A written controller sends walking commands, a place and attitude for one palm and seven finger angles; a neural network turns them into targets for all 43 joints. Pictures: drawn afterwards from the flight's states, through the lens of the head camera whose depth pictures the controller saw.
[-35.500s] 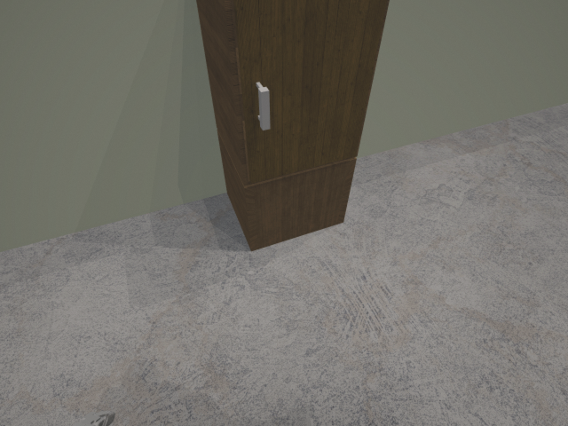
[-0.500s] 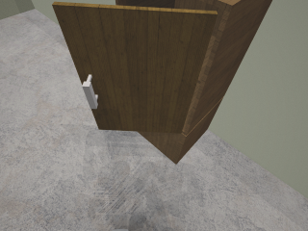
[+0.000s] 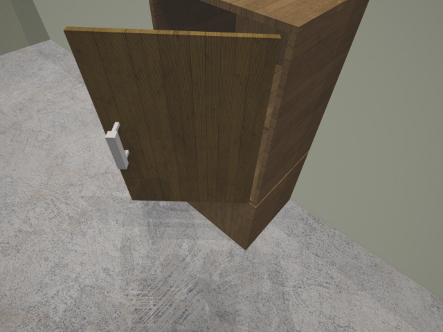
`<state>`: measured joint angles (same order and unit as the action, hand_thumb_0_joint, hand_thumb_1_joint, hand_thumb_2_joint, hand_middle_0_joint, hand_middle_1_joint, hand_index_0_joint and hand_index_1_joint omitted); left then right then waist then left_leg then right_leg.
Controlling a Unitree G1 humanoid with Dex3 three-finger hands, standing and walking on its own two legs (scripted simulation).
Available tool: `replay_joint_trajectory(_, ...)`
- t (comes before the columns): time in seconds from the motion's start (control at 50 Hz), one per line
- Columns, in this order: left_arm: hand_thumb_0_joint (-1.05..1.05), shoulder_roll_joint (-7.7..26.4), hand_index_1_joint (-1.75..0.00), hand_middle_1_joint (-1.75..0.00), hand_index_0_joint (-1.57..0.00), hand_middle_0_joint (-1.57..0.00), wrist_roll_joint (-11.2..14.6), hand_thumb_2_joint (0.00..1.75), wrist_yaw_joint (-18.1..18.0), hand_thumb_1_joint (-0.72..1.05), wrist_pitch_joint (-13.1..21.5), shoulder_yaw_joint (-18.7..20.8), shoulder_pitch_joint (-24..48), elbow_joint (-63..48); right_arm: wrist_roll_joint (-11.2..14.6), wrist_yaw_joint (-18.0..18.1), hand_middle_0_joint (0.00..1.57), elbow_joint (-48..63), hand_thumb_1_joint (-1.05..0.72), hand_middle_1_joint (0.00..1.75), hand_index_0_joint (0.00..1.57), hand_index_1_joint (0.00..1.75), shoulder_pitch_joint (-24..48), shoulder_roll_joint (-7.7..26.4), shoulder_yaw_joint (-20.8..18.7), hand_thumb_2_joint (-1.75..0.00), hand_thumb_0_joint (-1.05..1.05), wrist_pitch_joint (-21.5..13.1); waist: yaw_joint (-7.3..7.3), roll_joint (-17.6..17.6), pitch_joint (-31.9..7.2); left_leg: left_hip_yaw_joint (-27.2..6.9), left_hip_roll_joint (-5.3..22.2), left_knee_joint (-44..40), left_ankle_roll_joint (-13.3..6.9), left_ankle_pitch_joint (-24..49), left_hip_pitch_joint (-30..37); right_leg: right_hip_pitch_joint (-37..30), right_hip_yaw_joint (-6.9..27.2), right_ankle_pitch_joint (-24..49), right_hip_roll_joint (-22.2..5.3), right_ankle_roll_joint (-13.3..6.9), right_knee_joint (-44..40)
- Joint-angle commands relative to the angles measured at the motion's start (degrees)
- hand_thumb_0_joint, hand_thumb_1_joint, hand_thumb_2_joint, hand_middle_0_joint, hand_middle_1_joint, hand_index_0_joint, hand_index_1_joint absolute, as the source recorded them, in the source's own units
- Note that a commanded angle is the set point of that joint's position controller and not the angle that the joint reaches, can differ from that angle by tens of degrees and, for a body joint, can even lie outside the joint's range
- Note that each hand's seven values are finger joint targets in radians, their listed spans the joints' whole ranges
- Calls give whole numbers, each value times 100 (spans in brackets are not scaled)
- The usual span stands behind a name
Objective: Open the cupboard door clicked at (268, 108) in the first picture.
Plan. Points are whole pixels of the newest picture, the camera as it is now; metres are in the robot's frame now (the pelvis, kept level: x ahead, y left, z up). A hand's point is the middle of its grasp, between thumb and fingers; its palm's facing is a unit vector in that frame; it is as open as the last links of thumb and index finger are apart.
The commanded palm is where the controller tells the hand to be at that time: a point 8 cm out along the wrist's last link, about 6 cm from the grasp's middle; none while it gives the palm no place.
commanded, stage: come to a stop and stand still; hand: left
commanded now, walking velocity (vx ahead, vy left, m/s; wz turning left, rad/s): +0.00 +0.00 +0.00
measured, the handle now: (119, 145) +0.56 +0.29 -0.04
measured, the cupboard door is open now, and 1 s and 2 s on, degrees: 41 41 41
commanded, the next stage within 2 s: look again from close up in 0.18 s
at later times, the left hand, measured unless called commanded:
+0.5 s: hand out of the picture +0.02 +0.20 -0.19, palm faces +0.00 -0.98 -0.17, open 7.4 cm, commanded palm none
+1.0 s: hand out of the picture -0.07 +0.25 -0.18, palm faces +0.03 -0.98 -0.19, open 7.4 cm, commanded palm none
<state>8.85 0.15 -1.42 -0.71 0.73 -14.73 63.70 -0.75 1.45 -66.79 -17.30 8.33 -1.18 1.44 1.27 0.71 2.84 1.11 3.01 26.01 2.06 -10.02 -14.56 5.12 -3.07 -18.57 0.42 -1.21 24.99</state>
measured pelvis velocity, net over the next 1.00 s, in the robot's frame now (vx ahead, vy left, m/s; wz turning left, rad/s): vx -0.03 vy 0.06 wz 0.01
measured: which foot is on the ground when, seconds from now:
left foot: down 0.00-1.00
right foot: down 0.00-1.00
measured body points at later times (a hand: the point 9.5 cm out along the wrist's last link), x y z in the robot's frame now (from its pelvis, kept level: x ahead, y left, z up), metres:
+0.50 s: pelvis +0.01 +0.03 -0.01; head +0.01 +0.05 +0.44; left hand +0.02 +0.25 -0.17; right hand +0.04 -0.21 -0.15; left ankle +0.04 +0.14 -0.74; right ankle -0.05 -0.10 -0.74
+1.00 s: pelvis -0.03 +0.06 +0.00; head -0.02 +0.09 +0.45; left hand -0.07 +0.30 -0.17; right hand +0.00 -0.18 -0.15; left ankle +0.04 +0.14 -0.74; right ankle -0.06 -0.10 -0.74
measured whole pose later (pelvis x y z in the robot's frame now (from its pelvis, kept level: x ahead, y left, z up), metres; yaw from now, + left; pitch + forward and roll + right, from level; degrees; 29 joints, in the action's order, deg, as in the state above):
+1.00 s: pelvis -0.03 +0.06 +0.00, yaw +0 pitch +0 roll -1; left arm 11.9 -1.4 -1.4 -0.4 0.1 -23.4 59.8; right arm -0.9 -0.5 -59.6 -15.5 10.0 -0.8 1.6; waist -0.8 1.9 0.0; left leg 2.7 -1.2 29.7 -3.0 -12.8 -19.7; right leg 9.7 -1.2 -20.3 -3.3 1.3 27.6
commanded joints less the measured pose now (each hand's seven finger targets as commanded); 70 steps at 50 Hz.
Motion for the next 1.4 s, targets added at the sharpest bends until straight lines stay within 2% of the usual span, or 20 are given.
replay_joint_trajectory(0.0,0,560,-30,-30,-20,-20,-18,90,-54,90,106,100,-310,-116,-17,81,20,181,-90,30,20,30,-178,539,-53,-90,0,-165,-106,-19,106,-263,294,-297,-168,703,384,515,509,834,-682,-113,-698)
replay_joint_trajectory(0.24,0,458,-30,-30,-20,-20,-34,90,-82,90,123,91,-495,-36,-5,110,20,143,-90,30,20,30,-211,466,-59,-90,0,-199,-113,-54,74,-245,299,-274,-203,992,506,393,431,1241,-678,-65,-602)
replay_joint_trajectory(0.26,0,518,-30,-30,-20,-20,-171,90,-303,90,333,37,-1068,38,52,18,20,648,-90,30,20,30,550,584,-28,-90,0,-313,-390,-77,246,7,228,1121,-157,1146,205,812,1050,3912,-954,145,-712)
replay_joint_trajectory(0.28,0,825,-30,-30,-20,-20,-191,90,-318,90,402,115,-816,-178,8,5,20,962,-90,30,20,30,338,429,11,-90,0,-290,-12,35,174,140,18,965,-145,403,-207,164,898,6017,-1183,101,-219)
replay_joint_trajectory(0.3,0,789,-30,-30,-20,-20,-151,90,-299,90,452,91,-844,-333,-20,17,20,913,-90,30,20,30,-212,321,1,-90,0,-347,101,468,-694,235,-58,608,-301,238,-24,-469,675,6867,-1100,-50,472)
replay_joint_trajectory(0.34,0,682,-30,-30,-20,-20,-69,90,-276,90,429,77,-850,-468,13,51,20,869,-90,30,20,30,-372,561,-62,-90,0,-357,51,799,-1181,99,75,711,-430,1421,393,-521,404,6012,-872,-50,783)
replay_joint_trajectory(0.4,0,599,-30,-30,-20,-20,-107,90,-240,90,276,59,-860,-584,17,54,20,975,-90,30,20,30,-108,625,-39,-90,0,-305,-94,-102,-290,-75,277,664,-441,2032,327,342,404,3303,-664,-59,399)
replay_joint_trajectory(0.46,0,595,-30,-30,-20,-20,-132,90,-188,90,155,16,-797,-658,17,20,20,1142,-90,30,20,30,161,717,-37,-90,0,-258,-126,-302,214,-364,294,214,-475,1096,-10,746,466,1090,-487,-81,37)
replay_joint_trajectory(0.5,0,614,-30,-30,-20,-20,-132,90,-171,90,129,17,-805,-690,0,5,20,1163,-90,30,20,30,188,825,-49,-90,0,-260,-146,-244,40,-449,342,157,-513,934,31,678,411,653,-435,-57,29)
replay_joint_trajectory(0.56,0,673,-30,-30,-20,-20,-131,90,-116,90,84,-7,-701,-784,-12,-34,20,1285,-90,30,20,30,347,904,-79,-90,0,-202,-136,-374,365,-619,270,-378,-480,-901,-337,963,445,-299,-410,-52,-156)
replay_joint_trajectory(0.82,0,816,-30,-30,-20,-20,-156,90,-46,90,131,-13,-993,-706,-8,-93,20,1223,-90,30,20,30,370,1108,-134,-90,0,-229,-202,-274,23,-896,341,-1045,-508,-1698,-341,865,324,-194,-456,-3,-208)
replay_joint_trajectory(0.88,0,712,-30,-30,-20,-20,-188,90,-35,90,107,-22,-1272,-572,-23,-120,20,1102,-90,30,20,30,230,964,-100,-90,0,-146,-240,-189,1,-737,220,-960,-483,-2258,-395,872,279,-1032,-447,-34,-273)
replay_joint_trajectory(1.04,0,948,-30,-30,-20,-20,-129,90,-18,90,176,130,-1097,-513,-28,-158,20,1044,-90,30,20,30,-51,613,-40,-90,0,-234,-44,672,322,100,-297,614,-367,-1063,-305,1419,1210,-1560,-1183,-460,-852)
replay_joint_trajectory(1.08,0,842,-30,-30,-20,-20,-151,90,-5,90,141,121,-1051,-530,-19,-149,20,948,-90,30,20,30,-297,750,-71,-90,0,-259,17,104,381,-308,-83,54,-458,-1530,55,1760,684,-1589,-766,-286,-243)
replay_joint_trajectory(1.12,0,509,-30,-30,-20,-20,-189,90,2,90,105,78,-1157,-548,-61,-105,20,819,-90,30,20,30,-711,1100,-157,-90,0,-264,64,-1186,543,-1677,762,-1302,-835,-2986,40,2052,-185,-1338,-82,-95,1318)
replay_joint_trajectory(1.16,0,369,-30,-30,-20,-20,-207,90,27,90,153,24,-992,-600,-48,-78,20,789,-90,30,20,30,-784,1088,-151,-90,0,-307,33,-1110,436,-2526,1336,-1802,-1465,-2934,219,2591,-9,-1199,-225,-171,2941)
replay_joint_trajectory(1.2,0,233,-30,-30,-20,-20,-195,90,43,90,230,6,-794,-597,-45,-56,20,810,-90,30,20,30,-605,841,-74,-90,0,-381,-55,-419,225,-1993,1312,-1551,-1568,-1298,102,2394,154,-980,-470,-144,2906)
replay_joint_trajectory(1.28,0,-58,-30,-30,-20,-20,-115,90,-31,90,174,-73,-1032,-388,2,58,20,707,-90,30,20,30,-337,557,51,-90,0,-430,-288,-305,-161,-898,931,-1050,-1323,1003,-67,1053,69,-197,-384,70,1121)
replay_joint_trajectory(1.34,0,260,-30,-30,-20,-20,-95,90,-85,90,206,-28,-1105,-320,73,67,20,665,-90,30,20,30,-239,437,70,-90,0,-433,-354,-13,-117,-616,522,-705,-750,198,-529,174,517,836,-580,33,-341)
replay_joint_trajectory(1.38,0,414,-30,-30,-20,-20,-79,90,-93,90,186,-47,-842,-379,59,19,20,586,-90,30,20,30,-298,327,87,-90,0,-405,-228,-501,121,-600,322,-956,-500,-119,-461,474,653,918,-771,-129,-318)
